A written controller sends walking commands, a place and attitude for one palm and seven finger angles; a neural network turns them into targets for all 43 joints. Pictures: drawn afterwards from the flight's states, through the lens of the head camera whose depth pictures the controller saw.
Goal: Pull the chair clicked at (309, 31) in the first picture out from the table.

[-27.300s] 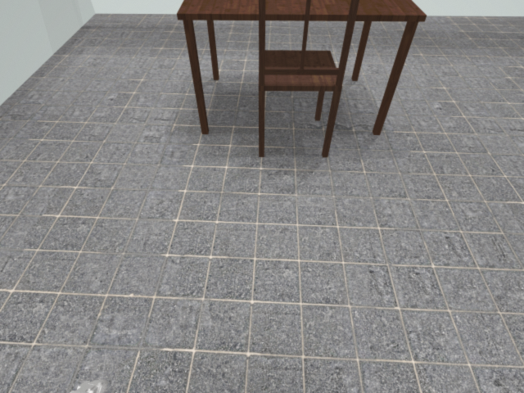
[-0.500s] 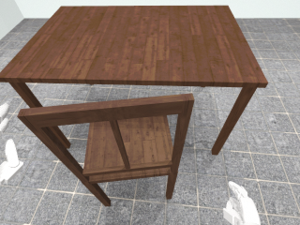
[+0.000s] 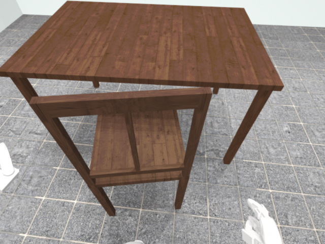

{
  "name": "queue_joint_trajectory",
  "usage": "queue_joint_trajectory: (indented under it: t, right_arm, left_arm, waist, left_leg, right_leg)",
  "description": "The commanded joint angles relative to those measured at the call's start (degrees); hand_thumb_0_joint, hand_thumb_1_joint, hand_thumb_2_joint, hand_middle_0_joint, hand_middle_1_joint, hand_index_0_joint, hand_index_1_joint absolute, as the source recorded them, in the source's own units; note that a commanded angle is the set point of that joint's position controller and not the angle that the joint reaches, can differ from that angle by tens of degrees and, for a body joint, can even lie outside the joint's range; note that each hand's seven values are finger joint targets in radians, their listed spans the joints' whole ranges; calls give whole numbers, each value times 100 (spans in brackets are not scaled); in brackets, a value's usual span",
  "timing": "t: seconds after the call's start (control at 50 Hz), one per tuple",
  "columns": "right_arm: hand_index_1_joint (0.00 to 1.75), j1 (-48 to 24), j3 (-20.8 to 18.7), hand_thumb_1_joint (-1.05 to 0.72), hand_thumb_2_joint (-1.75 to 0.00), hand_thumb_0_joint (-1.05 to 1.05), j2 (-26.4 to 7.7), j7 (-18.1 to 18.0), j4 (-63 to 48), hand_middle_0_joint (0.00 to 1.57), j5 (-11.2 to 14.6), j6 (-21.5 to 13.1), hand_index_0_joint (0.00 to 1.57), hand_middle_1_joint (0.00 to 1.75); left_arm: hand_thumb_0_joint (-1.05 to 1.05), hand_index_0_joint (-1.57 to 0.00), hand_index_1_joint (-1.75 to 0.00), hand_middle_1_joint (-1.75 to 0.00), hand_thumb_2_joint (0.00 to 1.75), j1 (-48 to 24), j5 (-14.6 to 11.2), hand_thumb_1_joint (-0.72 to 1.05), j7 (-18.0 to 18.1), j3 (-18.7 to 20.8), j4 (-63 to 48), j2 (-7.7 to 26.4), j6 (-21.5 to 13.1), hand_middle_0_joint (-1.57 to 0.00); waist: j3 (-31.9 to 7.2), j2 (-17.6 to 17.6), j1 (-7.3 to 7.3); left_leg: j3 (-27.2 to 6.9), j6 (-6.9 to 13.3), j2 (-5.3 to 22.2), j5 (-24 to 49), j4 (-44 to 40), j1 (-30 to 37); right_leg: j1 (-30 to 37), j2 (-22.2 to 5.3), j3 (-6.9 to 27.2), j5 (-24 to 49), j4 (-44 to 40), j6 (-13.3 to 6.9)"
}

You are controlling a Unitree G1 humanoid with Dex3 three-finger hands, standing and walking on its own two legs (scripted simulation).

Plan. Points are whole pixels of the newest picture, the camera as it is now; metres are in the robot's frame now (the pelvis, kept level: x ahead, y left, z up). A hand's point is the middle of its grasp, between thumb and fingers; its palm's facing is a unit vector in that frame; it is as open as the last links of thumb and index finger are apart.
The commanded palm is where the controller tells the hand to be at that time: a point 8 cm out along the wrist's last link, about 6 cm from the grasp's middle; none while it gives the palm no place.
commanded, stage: step back with the hand held close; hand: left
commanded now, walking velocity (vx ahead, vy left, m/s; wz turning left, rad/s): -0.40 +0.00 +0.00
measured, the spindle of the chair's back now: (133, 145) +0.40 +0.12 -0.05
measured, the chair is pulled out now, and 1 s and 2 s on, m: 0.13 0.13 0.13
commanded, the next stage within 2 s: stop stepping back and stand still in 0.90 s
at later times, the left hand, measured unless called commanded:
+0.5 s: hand (8, 185) +0.18 +0.25 +0.18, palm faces +0.41 -0.77 -0.49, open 7.4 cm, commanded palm +0.11 +0.30 +0.19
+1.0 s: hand out of the picture +0.10 +0.24 +0.17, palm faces +0.39 -0.79 -0.47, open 7.4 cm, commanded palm +0.03 +0.28 +0.19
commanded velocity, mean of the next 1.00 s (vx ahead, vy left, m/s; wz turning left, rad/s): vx -0.39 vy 0.00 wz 0.00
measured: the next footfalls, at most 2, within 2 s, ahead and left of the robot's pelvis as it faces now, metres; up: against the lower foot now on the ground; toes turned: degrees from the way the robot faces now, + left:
right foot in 0.64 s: +0.02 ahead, -0.14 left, +0.00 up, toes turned +0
left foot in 0.88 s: -0.01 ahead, +0.12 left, +0.00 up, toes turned +2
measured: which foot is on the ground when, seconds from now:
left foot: down 0.00-0.70, up 0.72-0.86, down 0.88-1.00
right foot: down 0.00-0.48, up 0.50-0.62, down 0.64-1.00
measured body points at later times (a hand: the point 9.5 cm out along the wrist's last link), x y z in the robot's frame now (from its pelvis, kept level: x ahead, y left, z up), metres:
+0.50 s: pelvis -0.02 +0.00 -0.01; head +0.01 +0.02 +0.44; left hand +0.15 +0.29 +0.20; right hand +0.15 -0.25 -0.09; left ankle +0.06 +0.10 -0.72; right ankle +0.07 -0.12 -0.72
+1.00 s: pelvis -0.11 -0.02 +0.00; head -0.07 +0.01 +0.45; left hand +0.07 +0.28 +0.20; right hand +0.07 -0.25 -0.07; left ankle -0.05 +0.12 -0.72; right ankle -0.06 -0.14 -0.71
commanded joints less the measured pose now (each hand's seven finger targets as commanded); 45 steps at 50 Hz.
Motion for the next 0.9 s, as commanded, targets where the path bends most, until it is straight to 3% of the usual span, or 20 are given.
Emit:
queue_joint_trajectory:
  t: [0.0, 0.12, 0.2, 0.24, 0.3, 0.34, 0.4, 0.46, 0.48, 0.54, 0.6, 0.62, 0.66, 0.7, 0.72, 0.76, 0.8, 0.82, 0.86, 0.88]
  right_arm:
    - [30, -562, -336, -90, -90, 0, -705, -24, -897, 20, -40, -342, 20, 30]
    - [30, -630, -359, -90, -90, 0, -714, -44, -904, 20, -65, -388, 20, 30]
    - [30, -533, -377, -90, -90, 0, -673, -27, -849, 20, -81, -428, 20, 30]
    - [30, -504, -404, -90, -90, 0, -649, -10, -829, 20, -66, -422, 20, 30]
    - [30, -365, -463, -90, -90, 0, -581, 59, -723, 20, -60, -377, 20, 30]
    - [30, -405, -428, -90, -90, 0, -477, 128, -659, 20, -65, -281, 20, 30]
    - [30, -579, -427, -90, -90, 0, -545, 70, -699, 20, -41, -215, 20, 30]
    - [30, -680, -390, -90, -90, 0, -662, -11, -834, 20, -63, -375, 20, 30]
    - [30, -710, -396, -90, -90, 0, -624, -51, -801, 20, -102, -421, 20, 30]
    - [30, -380, -444, -90, -90, 0, -568, 28, -565, 20, -174, -633, 20, 30]
    - [30, -397, -367, -90, -90, 0, -621, 78, -449, 20, -227, -715, 20, 30]
    - [30, -445, -342, -90, -90, 0, -644, 89, -441, 20, -228, -728, 20, 30]
    - [30, -508, -446, -90, -90, 0, -659, 78, -605, 20, -130, -695, 20, 30]
    - [30, -425, -499, -90, -90, 0, -530, 102, -549, 20, -85, -559, 20, 30]
    - [30, -516, -470, -90, -90, 0, -377, 147, -474, 20, -132, -436, 20, 30]
    - [30, -682, -340, -90, -90, 0, -188, 130, -563, 20, -125, -305, 20, 30]
    - [30, -716, -239, -90, -90, 0, -198, 60, -555, 20, -119, -239, 20, 30]
    - [30, -620, -279, -90, -90, 0, -322, 28, -539, 20, -108, -224, 20, 30]
    - [30, -591, -434, -90, -90, 0, -508, -2, -605, 20, -91, -319, 20, 30]
    - [30, -543, -487, -90, -90, 0, -568, 7, -661, 20, -61, -355, 20, 30]
  left_arm:
    - [0, -20, -30, -30, 90, -119, -5, 90, 138, 818, -1337, 1139, -393, -20]
    - [0, -20, -30, -30, 90, -40, 48, 90, 114, 1015, -1445, 1129, -536, -20]
    - [0, -20, -30, -30, 90, -160, 46, 90, 43, 1018, -1397, 1062, -594, -20]
    - [0, -20, -30, -30, 90, -172, 24, 90, 22, 1020, -1275, 1067, -597, -20]
    - [0, -20, -30, -30, 90, -251, -55, 90, 63, 923, -1254, 1115, -553, -20]
    - [0, -20, -30, -30, 90, -118, -54, 90, 115, 919, -1291, 1123, -512, -20]
    - [0, -20, -30, -30, 90, 143, -36, 90, 138, 1026, -1434, 1158, -541, -20]
    - [0, -20, -30, -30, 90, 85, 53, 90, 114, 1191, -1655, 1205, -720, -20]
    - [0, -20, -30, -30, 90, -140, 89, 90, 126, 1268, -1643, 1301, -720, -20]
    - [0, -20, -30, -30, 90, -70, -5, 90, -15, 1027, -1543, 1066, -746, -20]
    - [0, -20, -30, -30, 90, -91, -42, 90, -152, 826, -1365, 973, -805, -20]
    - [0, -20, -30, -30, 90, -241, -30, 90, -191, 792, -1368, 986, -833, -20]
    - [0, -20, -30, -30, 90, -304, -83, 90, -237, 751, -1289, 973, -775, -20]
    - [0, -20, -30, -30, 90, -151, -136, 90, -144, 810, -1189, 1133, -660, -20]
    - [0, -20, -30, -30, 90, -187, -85, 90, -87, 873, -1164, 1198, -554, -20]
    - [0, -20, -30, -30, 90, -63, -34, 90, -54, 897, -1130, 1107, -477, -20]
    - [0, -20, -30, -30, 90, 51, 5, 90, -32, 905, -1079, 1061, -504, -20]
    - [0, -20, -30, -30, 90, 32, -11, 90, -16, 865, -1264, 1065, -542, -20]
    - [0, -20, -30, -30, 90, -90, -51, 90, -2, 918, -1601, 1141, -634, -20]
    - [0, -20, -30, -30, 90, 37, -104, 90, -15, 840, -1585, 1071, -646, -20]
  waist:
    - [-670, 111, -13]
    - [-832, 778, 38]
    - [-776, 582, 22]
    - [-736, 9, 6]
    - [-726, -844, -84]
    - [-1044, -992, -111]
    - [-1010, -229, -50]
    - [-693, 1442, -63]
    - [-596, 1456, -53]
    - [-908, 836, 56]
    - [-912, 945, 85]
    - [-923, 888, 92]
    - [-768, -3, 64]
    - [-666, -971, 5]
    - [-839, -1090, 32]
    - [-864, -1082, -21]
    - [-866, -924, -87]
    - [-932, -590, -121]
    - [-1029, 824, -19]
    - [-1105, 942, -28]
  left_leg:
    - [-902, 103, 650, -1339, -959, -333]
    - [-1254, 321, 1108, -1370, -1563, -1250]
    - [-1164, 332, 1112, -1458, -1379, -1436]
    - [-956, 226, 818, -1730, -851, -1265]
    - [-538, -134, 154, -1678, 679, -296]
    - [-435, -156, 101, -986, 922, 289]
    - [-973, 82, 594, -335, -652, 159]
    - [-1873, 548, 1663, -2536, -2271, -1683]
    - [-2042, 684, 1811, -2107, -2387, -1824]
    - [-1474, 486, 1561, 865, -1389, 248]
    - [-1276, 341, 1451, 1514, -1116, 738]
    - [-1119, 254, 1350, 1318, -1013, 753]
    - [-571, -56, 750, -1084, -470, 77]
    - [-136, -382, 26, -1288, 1412, 280]
    - [-183, -373, -20, -1138, 2228, 300]
    - [-321, -344, 106, -1448, 1645, 11]
    - [-123, -274, 135, -854, -251, 440]
    - [-27, -202, 204, -66, -1186, 776]
    - [-1217, 367, 1552, 1991, -1466, 1022]
    - [-1250, 452, 1823, 2419, -1501, 1134]
  right_leg:
    - [638, -771, 997, -572, -579, -185]
    - [1554, -305, 607, -64, 588, 20]
    - [1547, -353, 691, -86, 791, -15]
    - [1169, -651, 1062, -173, 251, -159]
    - [71, -1702, 2226, -951, -1283, -784]
    - [170, -1944, 1886, 50, -1170, -869]
    - [438, -1031, 987, 137, -336, -347]
    - [1378, -15, 440, -1245, 1419, 77]
    - [1380, 91, 539, -1244, 1896, 105]
    - [405, -46, 524, -1418, 917, 33]
    - [672, -111, 537, -606, -217, 19]
    - [762, -158, 542, -208, -434, 2]
    - [576, -616, 1034, -364, -712, -291]
    - [-329, -1979, 2617, -1161, -1841, -1008]
    - [-209, -2271, 2601, -367, -1823, -1215]
    - [559, -1890, 1738, 1771, -1113, -1012]
    - [783, -1433, 1194, 2197, -513, -527]
    - [806, -1137, 995, 1987, -143, -258]
    - [213, -280, 496, -298, 962, 204]
    - [42, -87, 548, -1490, 1364, 196]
